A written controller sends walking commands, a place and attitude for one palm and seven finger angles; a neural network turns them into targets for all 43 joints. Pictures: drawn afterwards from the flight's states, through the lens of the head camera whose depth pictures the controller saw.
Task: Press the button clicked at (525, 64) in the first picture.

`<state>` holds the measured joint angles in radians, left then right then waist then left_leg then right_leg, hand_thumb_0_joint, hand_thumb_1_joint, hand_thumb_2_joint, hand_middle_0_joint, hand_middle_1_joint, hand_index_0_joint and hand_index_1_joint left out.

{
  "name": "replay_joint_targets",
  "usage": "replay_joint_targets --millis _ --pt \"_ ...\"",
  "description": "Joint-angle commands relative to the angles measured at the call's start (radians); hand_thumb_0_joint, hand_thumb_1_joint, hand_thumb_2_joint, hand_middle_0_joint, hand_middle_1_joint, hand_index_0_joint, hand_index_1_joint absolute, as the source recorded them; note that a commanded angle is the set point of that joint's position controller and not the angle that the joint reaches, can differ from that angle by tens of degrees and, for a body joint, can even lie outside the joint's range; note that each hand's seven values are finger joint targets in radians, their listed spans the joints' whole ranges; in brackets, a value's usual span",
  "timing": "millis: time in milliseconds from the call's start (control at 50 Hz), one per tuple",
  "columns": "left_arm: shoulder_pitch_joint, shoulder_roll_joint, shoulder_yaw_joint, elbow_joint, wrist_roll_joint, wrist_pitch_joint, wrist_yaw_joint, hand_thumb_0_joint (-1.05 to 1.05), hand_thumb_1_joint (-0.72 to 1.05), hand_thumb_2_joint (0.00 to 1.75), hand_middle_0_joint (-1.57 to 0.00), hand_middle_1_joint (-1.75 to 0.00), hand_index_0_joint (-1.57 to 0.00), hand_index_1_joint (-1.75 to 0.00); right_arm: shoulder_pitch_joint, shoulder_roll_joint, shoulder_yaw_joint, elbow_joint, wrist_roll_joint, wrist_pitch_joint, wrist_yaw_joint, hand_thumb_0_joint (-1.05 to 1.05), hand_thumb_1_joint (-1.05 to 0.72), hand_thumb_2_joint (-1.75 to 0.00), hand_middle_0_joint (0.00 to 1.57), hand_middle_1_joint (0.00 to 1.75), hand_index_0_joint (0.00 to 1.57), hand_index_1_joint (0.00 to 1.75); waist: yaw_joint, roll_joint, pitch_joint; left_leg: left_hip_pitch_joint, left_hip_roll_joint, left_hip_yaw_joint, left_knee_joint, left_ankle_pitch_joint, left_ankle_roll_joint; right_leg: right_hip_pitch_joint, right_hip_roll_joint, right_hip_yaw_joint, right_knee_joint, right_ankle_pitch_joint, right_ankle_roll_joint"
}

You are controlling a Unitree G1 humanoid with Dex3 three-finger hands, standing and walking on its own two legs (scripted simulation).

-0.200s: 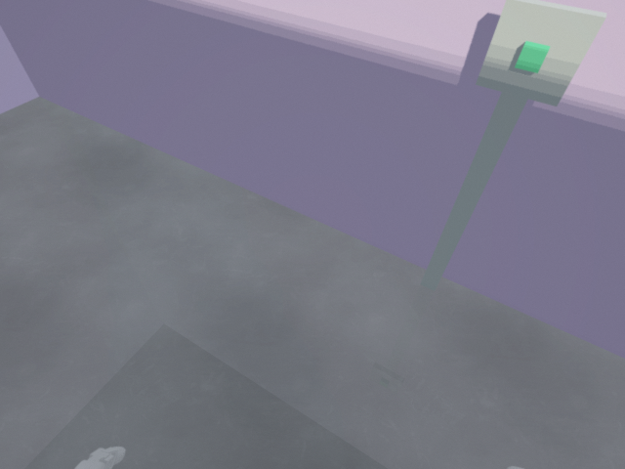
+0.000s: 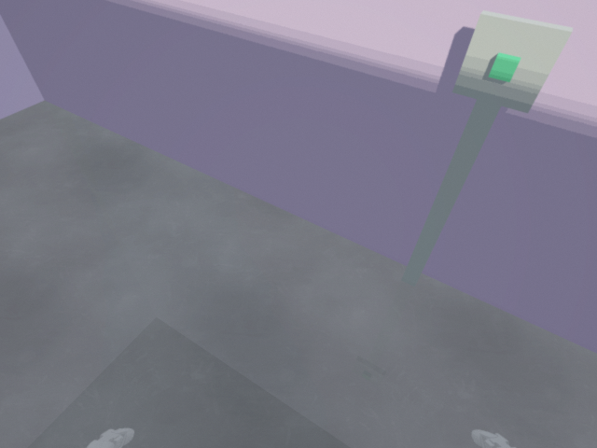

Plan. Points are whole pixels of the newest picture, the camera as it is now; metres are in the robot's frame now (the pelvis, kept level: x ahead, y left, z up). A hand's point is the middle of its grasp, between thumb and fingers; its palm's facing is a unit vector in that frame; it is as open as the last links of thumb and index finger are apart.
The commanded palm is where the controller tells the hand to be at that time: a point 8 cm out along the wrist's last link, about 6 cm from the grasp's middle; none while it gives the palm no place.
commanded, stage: stand and wait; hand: left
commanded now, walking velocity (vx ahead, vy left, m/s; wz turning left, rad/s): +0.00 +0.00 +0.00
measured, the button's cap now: (504, 66) +0.88 -0.41 +0.14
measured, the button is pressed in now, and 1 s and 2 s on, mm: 0 0 0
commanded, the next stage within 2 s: look at it before walking up in 0.70 s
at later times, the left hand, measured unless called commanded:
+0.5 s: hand out of the picture +0.05 +0.23 -0.15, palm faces -0.02 -0.94 -0.34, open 7.4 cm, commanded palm none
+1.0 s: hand out of the picture +0.05 +0.22 -0.15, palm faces -0.03 -0.94 -0.33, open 7.4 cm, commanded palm none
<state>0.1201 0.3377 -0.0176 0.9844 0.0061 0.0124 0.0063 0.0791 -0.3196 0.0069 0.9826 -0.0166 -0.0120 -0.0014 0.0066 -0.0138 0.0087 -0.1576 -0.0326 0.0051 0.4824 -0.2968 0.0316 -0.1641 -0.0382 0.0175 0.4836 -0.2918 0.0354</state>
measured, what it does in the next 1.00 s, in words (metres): stands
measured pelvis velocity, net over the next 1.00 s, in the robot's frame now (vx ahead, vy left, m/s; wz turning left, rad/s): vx -0.02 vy -0.02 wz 0.00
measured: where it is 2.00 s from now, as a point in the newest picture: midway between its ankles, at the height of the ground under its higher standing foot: outside the picture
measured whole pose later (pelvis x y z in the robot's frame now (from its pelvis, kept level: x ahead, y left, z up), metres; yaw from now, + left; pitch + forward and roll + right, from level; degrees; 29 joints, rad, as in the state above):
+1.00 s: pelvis -0.02 -0.02 +0.01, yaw +0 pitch -2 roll +0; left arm 0.13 0.34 -0.01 1.09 0.01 0.00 0.00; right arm 0.12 -0.34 0.01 1.12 -0.01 -0.01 0.00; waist 0.00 -0.01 0.03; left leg -0.14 0.00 -0.01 0.38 -0.21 -0.01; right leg -0.15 0.00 0.01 0.39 -0.20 0.00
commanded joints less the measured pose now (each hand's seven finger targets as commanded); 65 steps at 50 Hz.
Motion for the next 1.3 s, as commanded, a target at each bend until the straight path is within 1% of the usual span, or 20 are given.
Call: replay_joint_targets --millis 0,20,80,140,220,300,380,440,460,480,540,700,760,880,1020,1080,1120,1200,1220,1280 --pt "-0.043 0.207 0.056 -0.063 0.005 -0.028 0.010 0.00 0.90 0.90 -0.20 -0.30 -0.20 -0.30 -0.045 -0.224 -0.058 -0.051 0.001 -0.026 -0.015 0.00 -0.90 -0.90 0.20 0.30 0.20 0.30 -0.006 0.020 -0.065 0.014 0.136 -0.097 -0.092 0.340 0.016 0.024 -0.076 0.044 -0.053 0.271 -0.058" --pt "-0.041 0.206 0.055 -0.058 0.005 -0.028 0.009 0.00 0.90 0.90 -0.20 -0.30 -0.20 -0.30 -0.049 -0.225 -0.058 -0.047 0.001 -0.027 -0.015 0.00 -0.90 -0.90 0.20 0.30 0.20 0.30 -0.006 0.029 -0.067 0.021 0.136 -0.097 -0.094 0.339 0.016 0.023 -0.077 0.048 -0.058 0.271 -0.059" --pt "-0.040 0.206 0.056 -0.051 0.005 -0.030 0.009 0.00 0.90 0.90 -0.20 -0.30 -0.20 -0.30 -0.048 -0.224 -0.058 -0.038 0.003 -0.026 -0.015 0.00 -0.90 -0.90 0.20 0.30 0.20 0.30 -0.007 0.013 -0.076 0.029 0.138 -0.098 -0.096 0.341 0.015 0.034 -0.079 0.050 -0.067 0.285 -0.059" --pt "-0.039 0.206 0.055 -0.037 0.004 -0.030 0.008 0.00 0.90 0.90 -0.20 -0.30 -0.20 -0.30 -0.049 -0.225 -0.055 -0.024 0.004 -0.026 -0.016 0.00 -0.90 -0.90 0.20 0.30 0.20 0.30 -0.005 0.025 -0.063 0.025 0.138 -0.099 -0.111 0.309 0.013 0.032 -0.080 0.057 -0.083 0.263 -0.059" --pt "-0.035 0.207 0.055 -0.021 0.004 -0.031 0.007 0.00 0.90 0.90 -0.20 -0.30 -0.20 -0.30 -0.042 -0.227 -0.054 -0.004 0.005 -0.026 -0.015 0.00 -0.90 -0.90 0.20 0.30 0.20 0.30 -0.006 0.026 -0.068 0.029 0.140 -0.101 -0.122 0.293 0.010 0.040 -0.082 0.060 -0.095 0.257 -0.060" --pt "-0.037 0.213 0.053 -0.004 0.004 -0.032 0.005 0.00 0.90 0.90 -0.20 -0.30 -0.20 -0.30 -0.038 -0.228 -0.051 0.011 0.007 -0.021 -0.013 0.00 -0.90 -0.90 0.20 0.30 0.20 0.30 -0.007 0.001 -0.029 0.007 0.137 -0.105 -0.138 0.213 0.007 0.020 -0.085 0.076 -0.126 0.200 -0.062" --pt "-0.034 0.216 0.052 0.010 0.003 -0.033 0.004 0.00 0.90 0.90 -0.20 -0.30 -0.20 -0.30 -0.031 -0.233 -0.048 0.030 0.008 -0.020 -0.011 0.00 -0.90 -0.90 0.20 0.30 0.20 0.30 -0.005 0.009 -0.020 0.002 0.138 -0.111 -0.153 0.172 0.005 0.010 -0.083 0.081 -0.144 0.148 -0.062" --pt "-0.032 0.216 0.051 0.020 0.003 -0.035 0.003 0.00 0.90 0.90 -0.20 -0.30 -0.20 -0.30 -0.022 -0.233 -0.047 0.043 0.008 -0.022 -0.011 0.00 -0.90 -0.90 0.20 0.30 0.20 0.30 -0.005 0.004 -0.033 0.006 0.139 -0.111 -0.156 0.175 0.004 0.018 -0.087 0.088 -0.149 0.148 -0.064" --pt "-0.034 0.217 0.051 0.022 0.003 -0.036 0.003 0.00 0.90 0.90 -0.20 -0.30 -0.20 -0.30 -0.021 -0.233 -0.046 0.045 0.008 -0.022 -0.010 0.00 -0.90 -0.90 0.20 0.30 0.20 0.30 -0.006 -0.006 -0.023 0.002 0.139 -0.111 -0.157 0.171 0.003 0.013 -0.087 0.089 -0.155 0.143 -0.064" --pt "-0.034 0.217 0.052 0.023 0.003 -0.036 0.003 0.00 0.90 0.90 -0.20 -0.30 -0.20 -0.30 -0.015 -0.234 -0.046 0.048 0.009 -0.021 -0.010 0.00 -0.90 -0.90 0.20 0.30 0.20 0.30 -0.008 -0.009 -0.037 0.007 0.139 -0.113 -0.155 0.178 0.001 0.018 -0.085 0.092 -0.153 0.146 -0.066" --pt "-0.034 0.216 0.050 0.029 0.002 -0.036 0.003 0.00 0.90 0.90 -0.20 -0.30 -0.20 -0.30 -0.016 -0.234 -0.045 0.056 0.008 -0.023 -0.010 0.00 -0.90 -0.90 0.20 0.30 0.20 0.30 -0.005 0.005 -0.027 0.007 0.142 -0.110 -0.160 0.175 0.001 0.012 -0.087 0.091 -0.158 0.142 -0.064" --pt "-0.039 0.217 0.050 0.034 0.004 -0.036 0.003 0.00 0.90 0.90 -0.20 -0.30 -0.20 -0.30 -0.008 -0.231 -0.044 0.070 0.007 -0.021 -0.008 0.00 -0.90 -0.90 0.20 0.30 0.20 0.30 -0.006 -0.002 -0.016 -0.002 0.140 -0.113 -0.167 0.155 -0.003 -0.003 -0.086 0.098 -0.173 0.100 -0.065" --pt "-0.037 0.214 0.050 0.034 0.003 -0.037 0.003 0.00 0.90 0.90 -0.20 -0.30 -0.20 -0.30 -0.010 -0.231 -0.043 0.072 0.007 -0.023 -0.009 0.00 -0.90 -0.90 0.20 0.30 0.20 0.30 -0.005 0.013 -0.022 0.004 0.143 -0.112 -0.167 0.170 -0.004 0.002 -0.085 0.097 -0.170 0.122 -0.065" --pt "-0.036 0.214 0.051 0.035 0.004 -0.039 0.003 0.00 0.90 0.90 -0.20 -0.30 -0.20 -0.30 -0.007 -0.229 -0.043 0.070 0.009 -0.022 -0.010 0.00 -0.90 -0.90 0.20 0.30 0.20 0.30 -0.006 -0.002 -0.029 0.011 0.145 -0.109 -0.160 0.188 -0.005 0.005 -0.085 0.099 -0.171 0.149 -0.066" --pt "-0.032 0.212 0.051 0.037 0.004 -0.039 0.004 0.00 0.90 0.90 -0.20 -0.30 -0.20 -0.30 -0.012 -0.230 -0.043 0.071 0.009 -0.025 -0.011 0.00 -0.90 -0.90 0.20 0.30 0.20 0.30 -0.004 0.021 -0.046 0.029 0.151 -0.109 -0.165 0.228 -0.004 0.026 -0.087 0.087 -0.161 0.205 -0.065" --pt "-0.036 0.214 0.052 0.037 0.005 -0.039 0.004 0.00 0.90 0.90 -0.20 -0.30 -0.20 -0.30 -0.014 -0.231 -0.042 0.071 0.010 -0.023 -0.012 0.00 -0.90 -0.90 0.20 0.30 0.20 0.30 -0.005 0.011 -0.032 0.022 0.150 -0.111 -0.166 0.230 -0.006 0.024 -0.085 0.086 -0.164 0.210 -0.064" --pt "-0.033 0.213 0.051 0.039 0.004 -0.039 0.003 0.00 0.90 0.90 -0.20 -0.30 -0.20 -0.30 -0.018 -0.231 -0.042 0.071 0.009 -0.024 -0.012 0.00 -0.90 -0.90 0.20 0.30 0.20 0.30 -0.004 0.020 -0.028 0.028 0.151 -0.107 -0.169 0.228 -0.006 0.020 -0.085 0.087 -0.165 0.209 -0.064" --pt "-0.031 0.214 0.051 0.040 0.004 -0.040 0.004 0.00 0.90 0.90 -0.20 -0.30 -0.20 -0.30 -0.017 -0.232 -0.043 0.071 0.010 -0.024 -0.012 0.00 -0.90 -0.90 0.20 0.30 0.20 0.30 -0.005 0.004 -0.046 0.043 0.152 -0.106 -0.165 0.244 -0.006 0.029 -0.088 0.086 -0.165 0.229 -0.064" --pt "-0.029 0.213 0.051 0.041 0.004 -0.041 0.004 0.00 0.90 0.90 -0.20 -0.30 -0.20 -0.30 -0.017 -0.233 -0.043 0.071 0.010 -0.024 -0.013 0.00 -0.90 -0.90 0.20 0.30 0.20 0.30 -0.005 0.010 -0.055 0.049 0.152 -0.106 -0.163 0.259 -0.006 0.036 -0.089 0.087 -0.163 0.246 -0.065" --pt "-0.032 0.216 0.052 0.040 0.004 -0.041 0.005 0.00 0.90 0.90 -0.20 -0.30 -0.20 -0.30 -0.020 -0.234 -0.043 0.070 0.011 -0.022 -0.013 0.00 -0.90 -0.90 0.20 0.30 0.20 0.30 -0.006 0.005 -0.054 0.055 0.153 -0.105 -0.163 0.265 -0.008 0.036 -0.086 0.086 -0.164 0.257 -0.065"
